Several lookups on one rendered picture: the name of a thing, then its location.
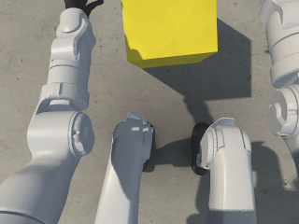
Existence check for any right robot forearm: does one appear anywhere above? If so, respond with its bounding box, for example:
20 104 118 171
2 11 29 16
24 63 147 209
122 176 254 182
258 0 299 89

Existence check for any right robot shin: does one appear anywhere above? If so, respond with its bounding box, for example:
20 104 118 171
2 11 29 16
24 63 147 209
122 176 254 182
196 118 251 171

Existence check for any left robot forearm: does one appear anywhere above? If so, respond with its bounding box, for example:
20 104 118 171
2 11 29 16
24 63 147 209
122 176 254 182
27 7 96 151

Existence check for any carton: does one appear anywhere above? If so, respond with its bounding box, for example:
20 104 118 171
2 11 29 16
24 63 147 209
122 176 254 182
121 0 218 69

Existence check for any right robot upper arm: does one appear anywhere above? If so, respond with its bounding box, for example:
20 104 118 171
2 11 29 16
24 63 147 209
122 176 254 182
264 84 299 180

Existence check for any left robot upper arm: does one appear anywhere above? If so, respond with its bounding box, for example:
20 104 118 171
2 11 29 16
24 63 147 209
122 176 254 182
0 110 95 224

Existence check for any robot left hand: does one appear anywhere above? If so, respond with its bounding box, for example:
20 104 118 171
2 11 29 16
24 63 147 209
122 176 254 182
64 0 104 19

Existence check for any robot left thigh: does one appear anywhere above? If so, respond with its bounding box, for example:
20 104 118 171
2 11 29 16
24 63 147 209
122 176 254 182
94 118 154 224

